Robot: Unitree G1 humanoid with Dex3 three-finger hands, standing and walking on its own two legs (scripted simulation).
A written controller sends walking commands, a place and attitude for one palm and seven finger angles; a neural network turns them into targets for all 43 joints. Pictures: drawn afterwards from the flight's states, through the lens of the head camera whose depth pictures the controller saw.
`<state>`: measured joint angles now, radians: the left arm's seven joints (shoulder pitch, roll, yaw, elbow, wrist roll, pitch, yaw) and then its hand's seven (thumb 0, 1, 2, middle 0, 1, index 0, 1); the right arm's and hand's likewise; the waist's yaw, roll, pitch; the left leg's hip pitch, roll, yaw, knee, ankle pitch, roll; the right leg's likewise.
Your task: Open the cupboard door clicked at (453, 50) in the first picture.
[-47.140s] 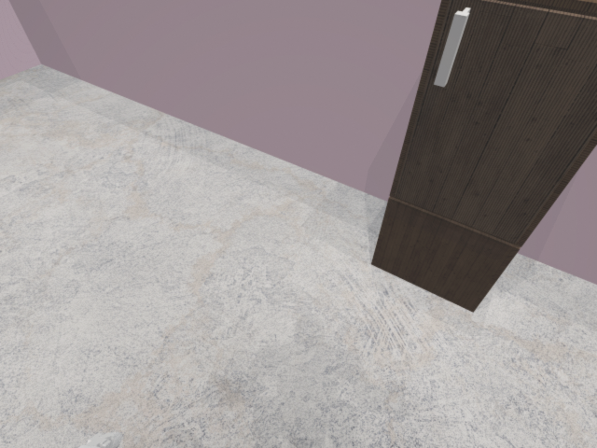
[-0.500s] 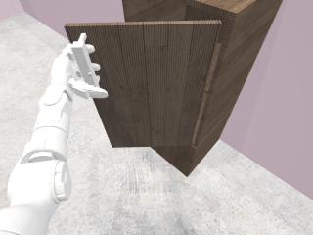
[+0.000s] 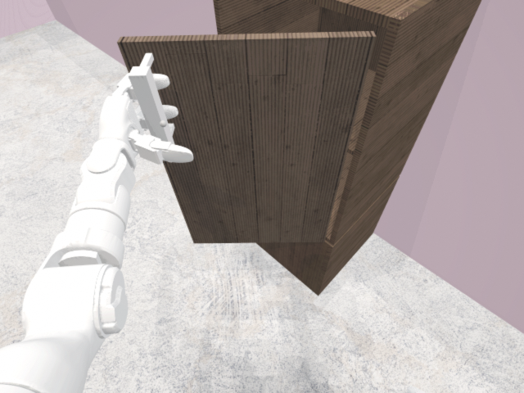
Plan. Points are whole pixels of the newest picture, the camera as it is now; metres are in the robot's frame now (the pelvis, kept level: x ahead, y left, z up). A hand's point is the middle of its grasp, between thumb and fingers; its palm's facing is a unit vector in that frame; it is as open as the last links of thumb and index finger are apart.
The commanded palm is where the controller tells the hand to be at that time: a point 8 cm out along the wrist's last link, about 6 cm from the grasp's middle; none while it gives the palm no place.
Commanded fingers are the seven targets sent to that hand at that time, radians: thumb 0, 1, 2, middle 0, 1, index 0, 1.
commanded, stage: slide the fingers in behind the handle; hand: left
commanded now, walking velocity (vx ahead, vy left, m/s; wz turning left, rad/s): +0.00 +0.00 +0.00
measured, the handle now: (157, 106) +0.53 +0.17 +0.16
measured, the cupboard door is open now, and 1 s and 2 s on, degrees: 44 44 86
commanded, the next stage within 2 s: close the thumb around the handle in 0.12 s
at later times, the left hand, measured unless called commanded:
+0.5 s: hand (165, 119) +0.48 +0.15 +0.17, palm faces +0.00 -1.00 -0.01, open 11.8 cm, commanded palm +0.45 +0.20 +0.17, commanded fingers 0.00 0.34 0.66 -0.36 -1.29 -0.36 -1.29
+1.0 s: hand (165, 119) +0.48 +0.15 +0.17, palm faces +0.00 -1.00 +0.00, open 5.8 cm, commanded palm +0.45 +0.20 +0.17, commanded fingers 0.00 0.90 0.90 -0.40 -1.35 -0.40 -1.35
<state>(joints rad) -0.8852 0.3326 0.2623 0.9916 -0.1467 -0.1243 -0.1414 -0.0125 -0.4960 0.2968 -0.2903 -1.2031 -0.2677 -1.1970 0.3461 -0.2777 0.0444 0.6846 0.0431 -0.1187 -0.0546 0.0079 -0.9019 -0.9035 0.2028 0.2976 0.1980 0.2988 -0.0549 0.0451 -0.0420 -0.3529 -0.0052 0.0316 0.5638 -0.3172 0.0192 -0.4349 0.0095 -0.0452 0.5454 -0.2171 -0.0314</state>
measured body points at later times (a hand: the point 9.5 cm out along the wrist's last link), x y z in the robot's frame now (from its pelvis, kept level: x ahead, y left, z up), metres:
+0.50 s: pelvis +0.00 +0.00 +0.00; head +0.05 -0.01 +0.45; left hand +0.47 +0.20 +0.17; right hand +0.06 -0.26 -0.12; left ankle -0.02 +0.11 -0.73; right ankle +0.03 -0.10 -0.73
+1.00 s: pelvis +0.01 +0.00 +0.00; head +0.05 -0.01 +0.45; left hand +0.47 +0.20 +0.17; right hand +0.08 -0.25 -0.12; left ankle -0.02 +0.11 -0.73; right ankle +0.03 -0.10 -0.73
